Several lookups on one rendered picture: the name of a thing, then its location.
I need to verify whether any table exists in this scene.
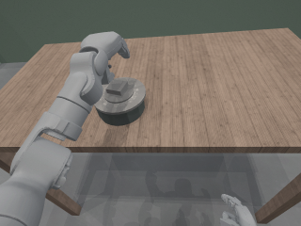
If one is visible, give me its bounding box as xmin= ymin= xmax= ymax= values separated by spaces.
xmin=0 ymin=27 xmax=301 ymax=224

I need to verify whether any knob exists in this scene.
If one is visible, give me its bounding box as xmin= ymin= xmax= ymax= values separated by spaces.
xmin=105 ymin=79 xmax=129 ymax=96

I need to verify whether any lid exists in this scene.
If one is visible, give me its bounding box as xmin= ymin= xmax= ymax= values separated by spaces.
xmin=94 ymin=77 xmax=146 ymax=115

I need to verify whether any left robot forearm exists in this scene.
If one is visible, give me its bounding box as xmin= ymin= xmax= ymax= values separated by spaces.
xmin=9 ymin=44 xmax=108 ymax=176

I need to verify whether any robot left upper arm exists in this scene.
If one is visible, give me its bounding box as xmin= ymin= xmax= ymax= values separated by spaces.
xmin=0 ymin=136 xmax=74 ymax=226

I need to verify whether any pot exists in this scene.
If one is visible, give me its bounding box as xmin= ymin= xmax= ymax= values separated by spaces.
xmin=96 ymin=101 xmax=145 ymax=126

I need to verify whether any robot left hand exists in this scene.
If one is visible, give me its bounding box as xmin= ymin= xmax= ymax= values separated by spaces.
xmin=80 ymin=31 xmax=131 ymax=85

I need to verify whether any robot right hand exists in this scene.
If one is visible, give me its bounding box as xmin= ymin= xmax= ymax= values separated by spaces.
xmin=220 ymin=194 xmax=257 ymax=226

